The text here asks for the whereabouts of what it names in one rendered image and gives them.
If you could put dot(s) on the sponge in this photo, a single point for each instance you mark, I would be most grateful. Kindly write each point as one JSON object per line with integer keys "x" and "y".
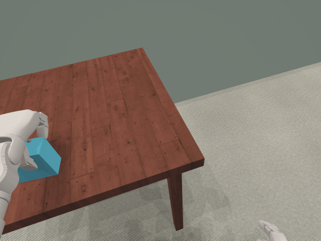
{"x": 46, "y": 158}

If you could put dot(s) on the right robot hand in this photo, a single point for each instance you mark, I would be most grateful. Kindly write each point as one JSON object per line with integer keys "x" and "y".
{"x": 271, "y": 231}

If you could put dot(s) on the table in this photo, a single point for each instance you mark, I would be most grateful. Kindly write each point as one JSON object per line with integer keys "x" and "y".
{"x": 115, "y": 127}

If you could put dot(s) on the left robot hand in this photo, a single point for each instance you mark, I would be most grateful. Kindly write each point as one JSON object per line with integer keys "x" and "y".
{"x": 22, "y": 124}

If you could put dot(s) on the robot left forearm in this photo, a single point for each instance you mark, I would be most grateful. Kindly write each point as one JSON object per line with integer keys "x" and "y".
{"x": 11, "y": 151}

